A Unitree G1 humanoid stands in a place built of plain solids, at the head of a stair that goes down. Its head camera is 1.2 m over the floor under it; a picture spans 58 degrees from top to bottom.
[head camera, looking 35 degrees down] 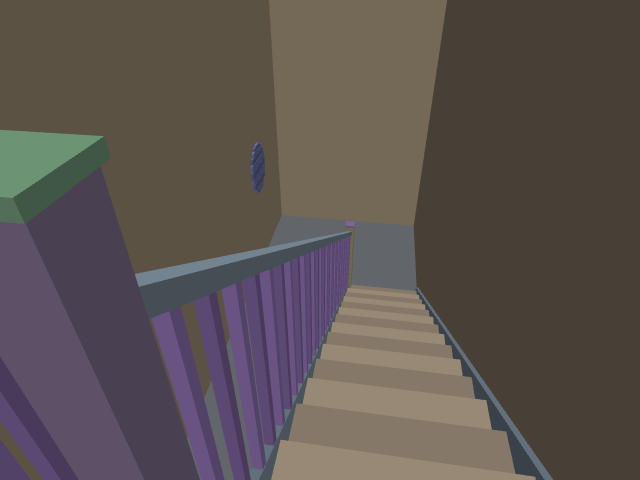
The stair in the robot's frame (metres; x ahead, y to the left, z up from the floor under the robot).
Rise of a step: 0.18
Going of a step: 0.28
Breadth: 0.92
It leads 9 degrees to the right of straight ahead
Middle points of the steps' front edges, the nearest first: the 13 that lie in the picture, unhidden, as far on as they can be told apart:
0.84 -0.31 -0.36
1.12 -0.35 -0.55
1.40 -0.39 -0.73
1.68 -0.43 -0.91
1.97 -0.48 -1.10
2.25 -0.52 -1.28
2.53 -0.56 -1.46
2.81 -0.60 -1.64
3.09 -0.65 -1.83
3.37 -0.69 -2.01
3.65 -0.73 -2.20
3.93 -0.77 -2.38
4.21 -0.82 -2.56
